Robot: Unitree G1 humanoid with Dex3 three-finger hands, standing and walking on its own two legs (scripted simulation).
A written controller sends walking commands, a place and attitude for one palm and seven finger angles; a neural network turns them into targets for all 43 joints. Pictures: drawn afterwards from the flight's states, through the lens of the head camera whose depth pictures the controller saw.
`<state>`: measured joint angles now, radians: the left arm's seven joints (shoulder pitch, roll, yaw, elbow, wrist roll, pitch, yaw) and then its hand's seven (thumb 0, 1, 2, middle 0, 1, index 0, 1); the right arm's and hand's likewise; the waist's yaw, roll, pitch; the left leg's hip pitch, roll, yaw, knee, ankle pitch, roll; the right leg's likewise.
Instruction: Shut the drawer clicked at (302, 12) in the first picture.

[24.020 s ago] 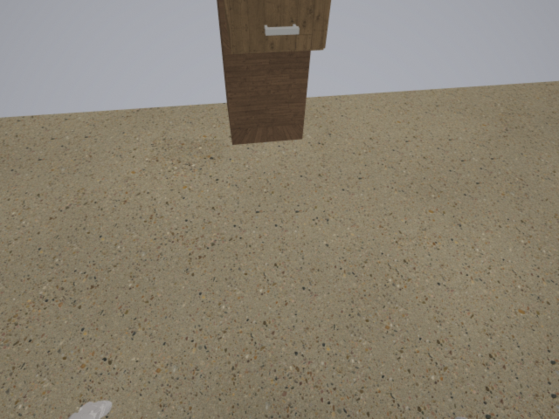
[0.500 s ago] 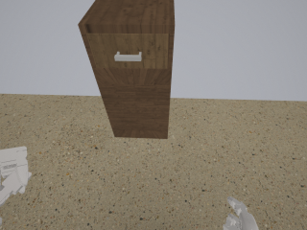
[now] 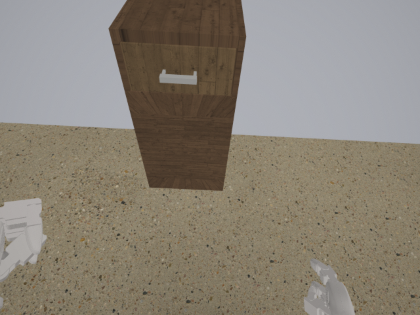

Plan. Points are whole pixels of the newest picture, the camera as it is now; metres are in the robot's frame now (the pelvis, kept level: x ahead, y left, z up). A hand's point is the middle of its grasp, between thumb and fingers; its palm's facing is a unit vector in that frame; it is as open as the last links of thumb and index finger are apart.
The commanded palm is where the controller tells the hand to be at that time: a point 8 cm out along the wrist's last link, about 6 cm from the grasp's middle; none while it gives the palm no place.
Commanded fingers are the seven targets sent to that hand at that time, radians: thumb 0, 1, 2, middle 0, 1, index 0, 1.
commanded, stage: stop stepping back and stand still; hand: left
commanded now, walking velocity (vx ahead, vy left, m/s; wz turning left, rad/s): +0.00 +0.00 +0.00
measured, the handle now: (178, 76) +0.83 +0.15 -0.02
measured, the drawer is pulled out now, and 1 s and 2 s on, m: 0.00 0.00 0.00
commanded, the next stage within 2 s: let the arm hang, fingers relaxed in 0.22 s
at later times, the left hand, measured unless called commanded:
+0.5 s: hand out of the picture +0.13 +0.24 -0.09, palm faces +0.02 -0.92 -0.40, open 3.1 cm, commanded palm none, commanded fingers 0.00 0.90 0.90 -1.00 -1.17 -1.00 -1.17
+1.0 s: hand out of the picture +0.00 +0.22 -0.16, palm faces +0.02 -0.94 -0.33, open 6.4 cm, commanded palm none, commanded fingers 0.00 0.90 0.90 -0.20 -0.30 -0.20 -0.30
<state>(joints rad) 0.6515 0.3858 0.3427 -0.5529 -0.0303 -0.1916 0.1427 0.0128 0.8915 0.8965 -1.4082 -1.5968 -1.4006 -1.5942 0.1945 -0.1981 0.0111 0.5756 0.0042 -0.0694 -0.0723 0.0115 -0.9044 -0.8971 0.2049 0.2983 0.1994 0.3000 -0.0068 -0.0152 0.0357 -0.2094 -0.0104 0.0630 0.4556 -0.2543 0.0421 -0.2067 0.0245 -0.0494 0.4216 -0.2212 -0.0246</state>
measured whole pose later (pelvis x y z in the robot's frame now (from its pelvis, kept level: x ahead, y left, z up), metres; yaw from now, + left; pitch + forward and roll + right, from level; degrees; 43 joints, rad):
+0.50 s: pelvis -0.03 +0.01 -0.01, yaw +1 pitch +0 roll +0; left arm 0.29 0.30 0.06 0.45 0.04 0.04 0.01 0.00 0.91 0.90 -1.30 -1.49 -1.29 -1.49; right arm 0.14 -0.30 0.00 0.79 -0.02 -0.03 0.01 0.01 -0.90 -0.90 0.21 0.30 0.20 0.30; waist -0.02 0.06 0.02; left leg -0.32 -0.04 0.07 0.57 -0.26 0.07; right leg -0.34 -0.02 -0.05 0.59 -0.26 -0.01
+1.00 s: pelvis -0.02 -0.01 +0.00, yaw +2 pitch -1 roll +0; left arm 0.21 0.28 0.02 1.12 0.02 0.00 0.01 0.01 0.91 0.90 -0.39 -0.51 -0.38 -0.50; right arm 0.23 -0.24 -0.01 1.09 -0.02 0.01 -0.01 0.01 -0.91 -0.90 0.20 0.30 0.20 0.30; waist 0.00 0.04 0.05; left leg -0.19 -0.01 0.03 0.41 -0.19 0.03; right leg -0.19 0.02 -0.08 0.39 -0.18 -0.05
